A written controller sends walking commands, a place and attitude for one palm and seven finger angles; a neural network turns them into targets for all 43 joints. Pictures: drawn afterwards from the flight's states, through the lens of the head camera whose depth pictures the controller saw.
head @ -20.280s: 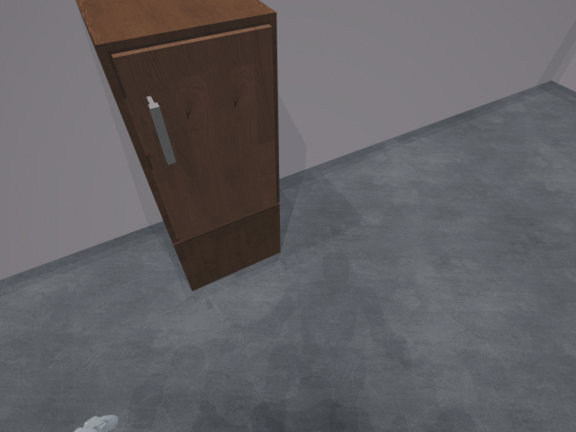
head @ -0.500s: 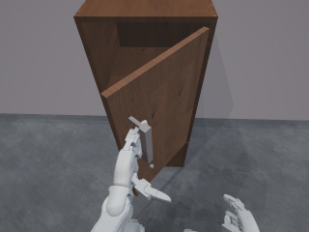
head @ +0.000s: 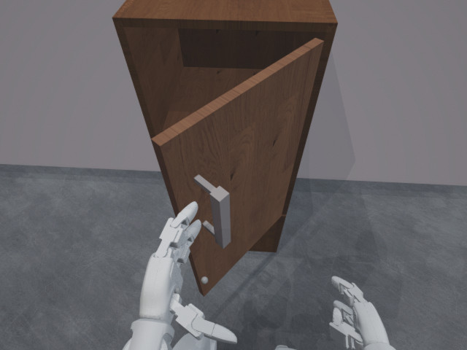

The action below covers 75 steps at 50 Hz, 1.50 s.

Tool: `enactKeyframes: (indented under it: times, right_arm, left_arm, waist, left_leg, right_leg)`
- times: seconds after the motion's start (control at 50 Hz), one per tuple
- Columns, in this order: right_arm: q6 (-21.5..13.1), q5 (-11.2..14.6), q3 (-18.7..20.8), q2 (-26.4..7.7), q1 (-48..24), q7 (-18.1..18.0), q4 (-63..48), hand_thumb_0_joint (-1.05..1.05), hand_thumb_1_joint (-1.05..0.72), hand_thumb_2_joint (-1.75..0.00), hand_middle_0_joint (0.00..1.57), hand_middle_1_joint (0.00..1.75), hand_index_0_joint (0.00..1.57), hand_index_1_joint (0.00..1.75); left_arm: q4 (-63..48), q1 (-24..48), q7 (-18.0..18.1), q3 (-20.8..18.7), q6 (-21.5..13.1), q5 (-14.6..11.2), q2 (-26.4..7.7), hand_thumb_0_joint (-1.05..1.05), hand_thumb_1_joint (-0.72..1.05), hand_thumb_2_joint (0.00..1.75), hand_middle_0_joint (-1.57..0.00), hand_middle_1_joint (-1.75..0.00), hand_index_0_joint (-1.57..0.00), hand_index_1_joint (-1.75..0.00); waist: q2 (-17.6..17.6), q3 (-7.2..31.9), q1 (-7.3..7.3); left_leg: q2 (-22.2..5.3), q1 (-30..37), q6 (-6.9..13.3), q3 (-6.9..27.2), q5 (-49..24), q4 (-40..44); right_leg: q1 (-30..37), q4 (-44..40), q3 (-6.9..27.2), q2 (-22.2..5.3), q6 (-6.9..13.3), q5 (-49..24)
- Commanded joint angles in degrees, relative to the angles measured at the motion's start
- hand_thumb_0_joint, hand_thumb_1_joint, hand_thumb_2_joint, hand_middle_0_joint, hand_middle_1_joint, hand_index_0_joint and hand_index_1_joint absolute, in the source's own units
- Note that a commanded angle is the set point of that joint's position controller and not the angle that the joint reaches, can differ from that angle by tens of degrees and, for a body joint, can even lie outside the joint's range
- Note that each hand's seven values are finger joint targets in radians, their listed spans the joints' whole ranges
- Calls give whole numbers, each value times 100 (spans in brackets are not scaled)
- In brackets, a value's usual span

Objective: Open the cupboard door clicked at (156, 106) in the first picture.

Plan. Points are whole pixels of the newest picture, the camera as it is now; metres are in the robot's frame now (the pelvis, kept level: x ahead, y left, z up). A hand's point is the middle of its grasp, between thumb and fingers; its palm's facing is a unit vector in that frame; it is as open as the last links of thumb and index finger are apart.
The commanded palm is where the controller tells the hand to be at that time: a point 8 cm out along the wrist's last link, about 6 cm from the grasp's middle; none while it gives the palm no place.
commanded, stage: slide the hand sideways off the handle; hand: left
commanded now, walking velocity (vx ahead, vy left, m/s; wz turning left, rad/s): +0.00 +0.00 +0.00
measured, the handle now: (213, 213) +0.33 +0.06 +0.07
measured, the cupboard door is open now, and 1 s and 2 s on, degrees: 50 50 50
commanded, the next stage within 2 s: draw the hand back to the body in 0.40 s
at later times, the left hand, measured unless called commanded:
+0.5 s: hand (174, 302) +0.19 +0.10 +0.06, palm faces -0.02 -1.00 -0.01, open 16.3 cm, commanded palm +0.16 +0.15 +0.07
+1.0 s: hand (112, 285) +0.19 +0.16 +0.13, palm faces -0.02 -1.00 -0.06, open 16.2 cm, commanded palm +0.16 +0.22 +0.14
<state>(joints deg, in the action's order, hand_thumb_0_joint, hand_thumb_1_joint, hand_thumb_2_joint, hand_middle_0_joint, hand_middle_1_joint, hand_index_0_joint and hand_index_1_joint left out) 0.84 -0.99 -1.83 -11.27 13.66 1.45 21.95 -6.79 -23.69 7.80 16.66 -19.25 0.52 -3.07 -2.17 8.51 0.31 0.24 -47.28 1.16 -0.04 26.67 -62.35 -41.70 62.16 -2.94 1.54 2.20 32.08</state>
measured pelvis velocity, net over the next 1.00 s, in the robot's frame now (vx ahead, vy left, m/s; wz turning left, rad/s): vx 0.02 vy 0.00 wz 0.01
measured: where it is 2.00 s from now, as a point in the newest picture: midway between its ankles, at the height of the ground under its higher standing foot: outside the picture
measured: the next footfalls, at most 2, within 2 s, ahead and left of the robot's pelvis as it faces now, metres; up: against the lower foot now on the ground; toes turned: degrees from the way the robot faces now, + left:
none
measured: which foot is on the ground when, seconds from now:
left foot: down 0.00-1.00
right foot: down 0.00-1.00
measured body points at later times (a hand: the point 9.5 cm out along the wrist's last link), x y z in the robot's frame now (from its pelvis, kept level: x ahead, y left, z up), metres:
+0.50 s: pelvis +0.01 -0.02 -0.01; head +0.05 -0.04 +0.44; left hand +0.18 +0.15 +0.07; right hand +0.19 -0.25 -0.09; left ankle +0.04 +0.11 -0.66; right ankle -0.01 -0.10 -0.66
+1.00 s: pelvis +0.02 +0.00 +0.02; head +0.02 +0.00 +0.47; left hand +0.18 +0.21 +0.13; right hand +0.20 -0.22 -0.03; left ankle +0.04 +0.11 -0.66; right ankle -0.01 -0.10 -0.66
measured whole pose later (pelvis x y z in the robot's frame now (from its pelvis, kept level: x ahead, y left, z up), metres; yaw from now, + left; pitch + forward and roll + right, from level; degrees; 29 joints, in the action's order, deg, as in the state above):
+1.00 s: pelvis +0.02 +0.00 +0.02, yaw +1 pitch +8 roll -2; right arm -3.1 2.5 -1.5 -13.0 16.5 -3.9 22.7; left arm -22.2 -36.8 -8.5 -2.6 -12.7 -14.1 -14.1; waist -3.6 9.2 -0.6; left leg -0.2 -38.2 1.4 1.2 25.9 -56.4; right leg -31.3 53.3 -3.8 2.3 1.8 29.8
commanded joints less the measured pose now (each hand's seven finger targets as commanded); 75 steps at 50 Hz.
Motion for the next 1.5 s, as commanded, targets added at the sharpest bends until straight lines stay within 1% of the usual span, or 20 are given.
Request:
enactKeyframes:
  times: [0.0,0.12,0.2,0.34,0.48,0.5,0.56,0.6,0.72,0.82,0.9,0.98,1.0,1.02,1.04,1.06,1.1,1.22,1.34,1.48]
  right_arm:
    - [-302,38,276,-592,-318,-37,-952,0,-90,-90,20,30,20,30]
    - [-347,70,282,-611,-280,-81,-1055,0,-90,-90,20,30,20,30]
    - [-384,73,324,-607,-252,-148,-1023,0,-90,-90,20,30,20,30]
    - [-437,131,370,-583,-239,-242,-947,0,-90,-90,20,30,20,30]
    - [-558,158,388,-656,-242,-337,-902,0,-90,-90,20,30,20,30]
    - [-562,159,403,-655,-244,-349,-927,0,-90,-90,20,30,20,30]
    - [-507,200,407,-619,-220,-391,-1024,0,-90,-90,20,30,20,30]
    - [-459,241,401,-594,-251,-423,-1037,0,-90,-90,20,30,20,30]
    - [-491,330,309,-678,-321,-510,-1020,0,-90,-90,20,30,20,30]
    - [-608,339,274,-723,-299,-564,-975,0,-90,-90,20,30,20,30]
    - [-725,367,248,-725,-304,-563,-939,0,-90,-90,20,30,20,30]
    - [-799,399,233,-723,-306,-558,-854,0,-90,-90,20,30,20,30]
    - [-649,341,256,-696,-306,-735,-852,0,-90,-90,20,30,20,30]
    - [-603,308,179,-636,-366,-785,-927,0,-90,-90,20,30,20,30]
    - [-568,315,179,-604,-308,-802,-865,0,-90,-90,20,30,20,30]
    - [-533,304,161,-634,-309,-789,-821,0,-90,-90,20,30,20,30]
    - [-501,285,135,-661,-376,-804,-737,0,-90,-90,20,30,20,30]
    - [-643,234,41,-721,-545,-878,-544,0,-90,-90,20,30,20,30]
    - [-806,204,1,-734,-644,-811,-235,0,-90,-90,20,30,20,30]
    - [-850,160,70,-785,-791,-716,32,0,-90,-90,20,30,20,30]
  left_arm:
    - [-1507,-97,-90,-366,-458,-37,-157,0,-50,30,-15,-30,-15,-30]
    - [-1806,-640,-358,-428,-490,-309,-171,0,-50,30,-15,-30,-15,-30]
    - [-1868,-895,-534,-844,-575,-429,-498,0,-50,30,-15,-30,-15,-30]
    - [-2023,-1287,-1048,-1198,-748,-740,-735,0,-50,30,-15,-30,-15,-30]
    - [-1944,-1005,-1336,-1131,-780,-914,-687,0,-50,30,-15,-30,-15,-30]
    - [-2192,-924,-1323,-1281,-789,-938,-859,0,-50,30,-15,-30,-15,-30]
    - [-2616,-1147,-1218,-1654,-653,-961,-1209,0,-50,30,-15,-30,-15,-30]
    - [-2642,-1228,-1156,-1831,-470,-988,-1306,0,-50,30,-15,-30,-15,-30]
    - [-2317,-1224,-1327,-1740,48,-1235,-1053,0,-50,30,-15,-30,-15,-30]
    - [-2588,-1176,-1566,-2073,183,-1374,-1376,0,-50,30,-15,-30,-15,-30]
    - [-3019,-1050,-1586,-2372,159,-1480,-1655,0,-47,32,-15,-30,-15,-30]
    - [-2940,-1135,-1659,-2600,309,-1650,-1660,0,-32,37,-16,-30,-16,-30]
    - [-3015,-1453,-989,-2793,735,-830,-2448,0,-29,39,-16,-30,-16,-30]
    - [-3332,-1412,-720,-2490,940,-743,-1956,0,-26,40,-16,-30,-16,-30]
    - [-3146,-1572,-596,-2376,1106,-710,-1745,0,-22,42,-16,-30,-16,-30]
    - [-3192,-1505,-496,-2332,1218,-613,-1709,0,-18,43,-16,-30,-16,-30]
    - [-3194,-1446,-296,-2505,1369,-495,-1911,0,-12,47,-16,-30,-16,-30]
    - [-3404,-719,35,-2838,1445,-363,-2270,0,9,55,-17,-30,-17,-30]
    - [-3280,-638,99,-3135,1469,-347,-2301,0,31,64,-18,-30,-18,-30]
    - [-2990,-414,60,-3642,1457,-411,-2474,0,55,75,-19,-30,-19,-30]
  waist:
    - [316,982,13]
    - [434,858,52]
    - [604,907,34]
    - [475,979,44]
    - [523,755,172]
    - [469,924,94]
    - [156,1223,-77]
    - [232,1154,-105]
    - [581,331,72]
    - [325,444,-20]
    - [-165,484,-104]
    - [-95,330,-112]
    - [122,405,-418]
    - [-23,205,-262]
    - [98,31,-212]
    - [-174,-5,-209]
    - [-83,-41,-231]
    - [-63,-145,-224]
    - [-419,-300,-300]
    - [-29,-518,-354]
  left_leg:
    - [43,1079,38,241,-991,796]
    - [68,896,54,221,-1052,679]
    - [88,657,51,197,-1029,498]
    - [110,407,31,183,-1023,284]
    - [84,238,44,230,-749,142]
    - [80,310,55,239,-811,177]
    - [93,737,70,172,-1025,444]
    - [83,853,83,179,-1071,596]
    - [62,978,93,224,-686,936]
    - [55,1354,106,252,-922,1203]
    - [38,1743,101,285,-1130,1448]
    - [15,1919,68,326,-1217,1617]
    - [-74,2010,74,294,-1297,1852]
    - [-37,2184,89,232,-1368,1935]
    - [-56,2211,84,254,-1371,1977]
    - [-70,2318,85,243,-1379,2054]
    - [-92,2479,98,298,-1538,2222]
    - [-133,3010,79,447,-1112,2864]
    - [-181,3481,-26,541,-1735,3336]
    - [-246,3824,-99,491,-2235,3766]
  right_leg:
    - [174,-1012,169,9,-8,-1634]
    - [241,-1008,203,-4,-75,-1917]
    - [360,-1014,389,-65,-165,-2190]
    - [496,-1053,675,-194,-299,-2531]
    - [104,-1108,692,-200,-309,-1879]
    - [226,-1101,700,-184,-286,-1853]
    - [554,-1179,621,-149,-233,-1995]
    - [677,-1272,548,-95,-224,-1972]
    - [568,-1807,455,-88,-295,-1378]
    - [831,-1870,328,-50,-246,-1601]
    - [908,-1854,114,59,-142,-1658]
    - [957,-1941,-10,108,-130,-1776]
    - [1168,-2345,360,-105,-46,-1846]
    - [1168,-2480,341,-133,-70,-1873]
    - [1159,-2513,259,-145,-90,-1876]
    - [1220,-2530,215,-138,-87,-1827]
    - [1411,-2644,156,-123,-69,-1923]
    - [1781,-3067,111,-133,-55,-1471]
    - [2330,-3322,62,-121,-36,-1889]
    - [2843,-3720,45,-82,-45,-2224]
